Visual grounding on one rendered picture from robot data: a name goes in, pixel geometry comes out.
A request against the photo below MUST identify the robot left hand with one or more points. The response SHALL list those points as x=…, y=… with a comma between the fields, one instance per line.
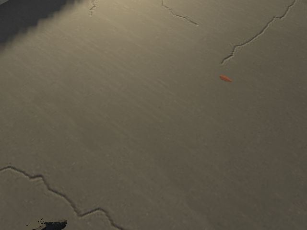
x=46, y=224

